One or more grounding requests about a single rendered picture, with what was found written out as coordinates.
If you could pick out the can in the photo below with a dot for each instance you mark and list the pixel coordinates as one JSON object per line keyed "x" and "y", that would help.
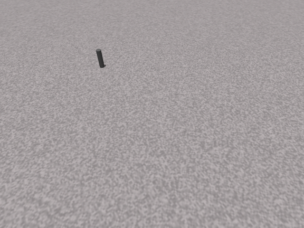
{"x": 100, "y": 58}

